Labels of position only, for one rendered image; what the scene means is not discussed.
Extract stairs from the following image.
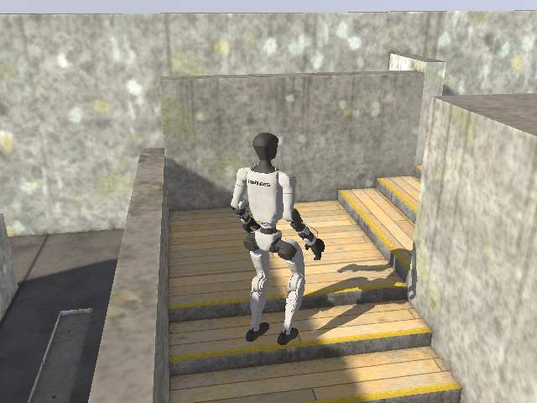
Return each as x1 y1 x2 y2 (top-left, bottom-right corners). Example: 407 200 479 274
168 286 462 403
338 166 422 285

